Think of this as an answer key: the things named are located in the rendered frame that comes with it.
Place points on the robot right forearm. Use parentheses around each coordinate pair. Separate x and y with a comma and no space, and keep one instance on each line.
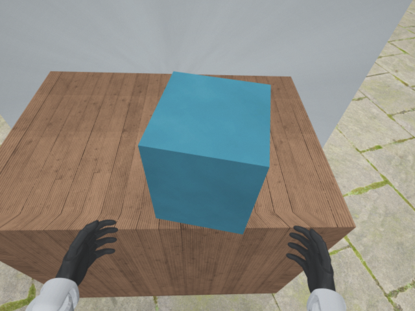
(325,300)

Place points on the robot left forearm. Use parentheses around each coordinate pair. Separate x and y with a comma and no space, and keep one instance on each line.
(58,294)

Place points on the carton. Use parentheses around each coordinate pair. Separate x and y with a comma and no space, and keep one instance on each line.
(206,150)

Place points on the robot right hand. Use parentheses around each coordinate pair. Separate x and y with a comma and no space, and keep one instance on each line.
(317,264)

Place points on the pedestal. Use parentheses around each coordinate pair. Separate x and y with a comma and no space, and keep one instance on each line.
(73,158)

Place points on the robot left hand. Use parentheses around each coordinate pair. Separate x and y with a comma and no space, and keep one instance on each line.
(82,252)

